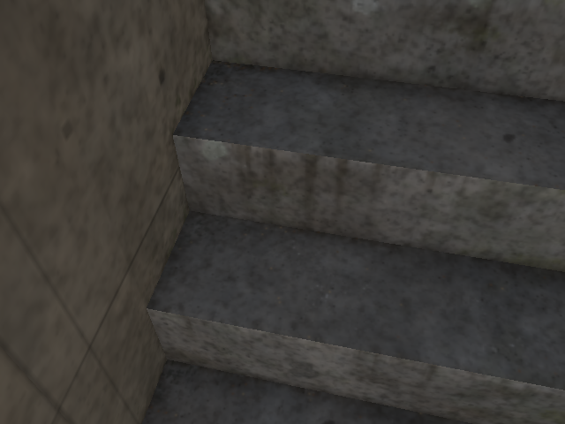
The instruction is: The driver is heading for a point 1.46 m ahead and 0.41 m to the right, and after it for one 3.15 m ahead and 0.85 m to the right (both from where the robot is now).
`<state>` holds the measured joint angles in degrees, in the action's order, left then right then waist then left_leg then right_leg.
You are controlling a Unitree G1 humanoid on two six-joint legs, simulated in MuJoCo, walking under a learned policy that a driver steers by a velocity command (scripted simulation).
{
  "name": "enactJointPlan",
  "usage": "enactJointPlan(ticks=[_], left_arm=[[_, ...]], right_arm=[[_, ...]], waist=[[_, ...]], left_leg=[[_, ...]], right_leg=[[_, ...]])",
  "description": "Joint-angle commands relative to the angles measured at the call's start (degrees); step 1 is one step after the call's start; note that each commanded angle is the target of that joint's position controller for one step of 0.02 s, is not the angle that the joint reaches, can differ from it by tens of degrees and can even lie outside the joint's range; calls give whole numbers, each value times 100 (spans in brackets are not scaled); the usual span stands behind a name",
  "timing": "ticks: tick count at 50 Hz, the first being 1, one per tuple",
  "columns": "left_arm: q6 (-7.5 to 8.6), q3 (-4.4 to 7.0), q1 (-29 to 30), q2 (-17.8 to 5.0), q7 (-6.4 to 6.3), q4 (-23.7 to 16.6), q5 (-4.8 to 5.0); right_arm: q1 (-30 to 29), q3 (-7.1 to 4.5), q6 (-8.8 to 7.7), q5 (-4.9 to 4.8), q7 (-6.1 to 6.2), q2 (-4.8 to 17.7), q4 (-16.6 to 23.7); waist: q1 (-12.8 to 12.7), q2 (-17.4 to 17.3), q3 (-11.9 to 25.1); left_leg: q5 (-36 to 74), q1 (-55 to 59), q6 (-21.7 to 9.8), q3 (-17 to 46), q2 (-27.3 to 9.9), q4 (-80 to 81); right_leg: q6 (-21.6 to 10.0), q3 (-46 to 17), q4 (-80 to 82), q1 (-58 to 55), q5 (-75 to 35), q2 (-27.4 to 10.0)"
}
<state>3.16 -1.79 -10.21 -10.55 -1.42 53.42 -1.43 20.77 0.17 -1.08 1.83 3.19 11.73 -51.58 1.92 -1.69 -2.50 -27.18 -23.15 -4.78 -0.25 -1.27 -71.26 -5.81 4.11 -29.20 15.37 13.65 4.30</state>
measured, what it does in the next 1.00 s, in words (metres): climbs: left foot, then right foot 0.21 m higher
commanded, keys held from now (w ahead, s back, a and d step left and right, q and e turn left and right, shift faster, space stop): w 1.00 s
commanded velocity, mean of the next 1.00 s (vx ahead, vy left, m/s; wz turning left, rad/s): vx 0.50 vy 0.00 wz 0.00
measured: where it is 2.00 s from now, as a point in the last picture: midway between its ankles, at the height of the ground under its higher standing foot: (345, 137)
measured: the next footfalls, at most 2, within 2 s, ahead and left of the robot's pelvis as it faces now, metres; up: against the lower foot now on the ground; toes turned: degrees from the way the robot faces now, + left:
left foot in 0.30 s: +0.09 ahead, +0.10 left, +0.00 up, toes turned +6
right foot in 0.76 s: +0.31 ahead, -0.15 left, +0.21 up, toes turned -6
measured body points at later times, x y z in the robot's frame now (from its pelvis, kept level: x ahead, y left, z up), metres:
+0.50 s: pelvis +0.08 +0.01 +0.01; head +0.10 +0.02 +0.46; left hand +0.20 +0.22 -0.13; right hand +0.03 -0.24 -0.13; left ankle +0.05 +0.10 -0.73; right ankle +0.03 -0.12 -0.44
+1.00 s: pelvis +0.25 -0.09 +0.17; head +0.27 -0.12 +0.62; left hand +0.24 +0.17 +0.05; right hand +0.43 -0.30 +0.06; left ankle +0.24 +0.07 -0.28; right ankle +0.27 -0.15 -0.53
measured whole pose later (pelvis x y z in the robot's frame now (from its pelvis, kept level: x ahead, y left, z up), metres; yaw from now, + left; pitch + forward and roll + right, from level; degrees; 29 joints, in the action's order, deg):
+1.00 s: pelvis +0.25 -0.09 +0.17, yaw +0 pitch +2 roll +2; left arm 3.9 2.8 -21.9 -10.5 -2.1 60.0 -1.6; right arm 6.4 -2.2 -1.7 1.9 2.6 7.9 -39.1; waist 0.8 -3.5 0.5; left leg -5.5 -54.8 -7.7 7.0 5.5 -113.9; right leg -5.0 6.9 -49.1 27.1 24.2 -0.7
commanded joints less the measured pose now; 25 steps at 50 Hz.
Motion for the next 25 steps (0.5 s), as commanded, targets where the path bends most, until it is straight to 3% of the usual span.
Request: enactJointPlan(ticks=[1, 4, 9, 11, 13, 14, 15, 16, 17, 18, 19, 20, 21, 22, 23, 24, 25], left_arm=[[-34, 256, -267, -856, 4, -146, 22], [88, 261, -547, -838, -15, 37, 21], [144, 154, -601, -809, -110, 26, 82], [118, 193, -762, -948, -148, 36, 48], [104, 175, -802, -909, -162, 76, 180], [85, 140, -759, -805, -133, 52, 241], [125, 101, -730, -663, -92, -34, 324], [198, 37, -835, -413, -33, -154, 355], [135, 19, -1150, -146, -2, -180, 315], [-4, 184, -988, -542, -75, -29, 52], [-72, 236, -531, -407, -107, -249, -150], [-94, 203, 69, -145, -143, -574, -178], [-107, 208, 371, -111, -137, -800, -192], [-163, 161, 402, 96, -123, -862, -186], [-225, 125, 370, 245, -110, -931, -192], [-323, 96, 484, 414, -154, -1070, -159], [-343, 111, 658, 368, -197, -1270, -57]], right_arm=[[152, -275, 119, 124, 18, 745, 330], [405, -210, 199, 83, 7, 319, 237], [-474, -46, 195, -42, 73, 172, 538], [52, -14, 178, -136, 258, 134, 413], [477, 35, 60, -161, 330, 123, 250], [666, 29, -13, -133, 338, 149, 161], [894, -2, -82, -68, 346, 284, 76], [1187, -61, -114, 18, 327, 618, 30], [1220, -232, -87, 60, 267, 1172, 38], [1249, -248, -129, 28, 217, 976, -9], [1227, -296, -188, 6, 155, 1138, -96], [1102, -283, -227, 72, 107, 1080, -180], [1073, -210, -269, 121, 96, 910, -211], [1099, -156, -295, 174, 71, 748, -318], [1194, -118, -322, 149, 51, 673, -422], [1369, -113, -369, 119, 48, 679, -558], [1403, -138, -407, 57, 24, 740, -686]], waist=[[43, 554, -467], [162, 535, -259], [-72, 919, -235], [-93, 1019, 71], [110, 836, 129], [206, 580, 161], [226, 318, 323], [179, -326, 648], [37, -2019, 694], [-3, -894, 273], [47, -355, -158], [-6, -96, -525], [-24, 432, -636], [-16, 518, -439], [7, 476, -252], [57, 46, -98], [40, -127, -187]], left_leg=[[514, -1081, -37, 112, -167, -702], [967, -532, 118, -231, -29, -391], [602, 439, 186, -560, 117, 2303], [645, 925, 142, -691, 237, 2772], [1176, 1466, 109, -793, 303, 4012], [1596, 1696, 108, -875, 329, 4927], [2023, 2130, 90, -632, 98, 5395], [3395, 3002, -70, 624, -829, 5556], [3511, 2799, -1291, 2661, -2338, 5726], [2463, 2274, -1735, 2711, -2524, 5746], [1599, 2029, -1711, 2475, -2421, 5859], [1239, 1982, -1492, 2060, -2324, 5930], [1200, 1970, -1185, 1729, -2118, 5823], [1116, 2075, -960, 1443, -1845, 5686], [1194, 2132, -829, 1220, -1647, 5562], [1234, 2254, -850, 1171, -1633, 5567], [953, 2296, -813, 1108, -1559, 5577]], right_leg=[[-835, -2255, 2159, 226, 1667, -1859], [-798, -1437, 1902, 466, 120, -1524], [-733, -1037, 1713, 346, -1105, -1428], [-983, -1063, 1336, 167, -1586, -1525], [-1024, -1068, 852, 70, -2389, -1455], [-943, -906, 150, -146, -3243, -1294], [-770, -719, -696, -119, -3455, -1067], [-506, -659, -1749, 762, -1165, -749], [-167, -287, -3440, 1577, 1446, -114], [-20, -595, -5832, 2192, 2039, -160], [-96, -834, -7394, 3191, 1880, -144], [-158, -1016, -8278, 4221, 1774, -219], [-233, -1234, -8373, 4764, 1396, -260], [-268, -1115, -8839, 5071, 1248, -168], [-277, -1011, -9245, 5336, 1143, -94], [-271, -851, -10114, 5771, 1378, -23], [-170, -865, -10266, 6238, 1579, -74]])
